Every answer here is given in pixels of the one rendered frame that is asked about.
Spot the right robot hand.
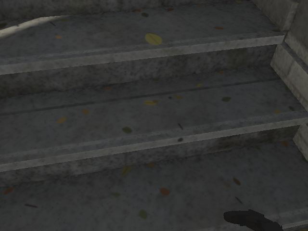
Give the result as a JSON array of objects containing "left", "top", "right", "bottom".
[{"left": 223, "top": 209, "right": 284, "bottom": 231}]

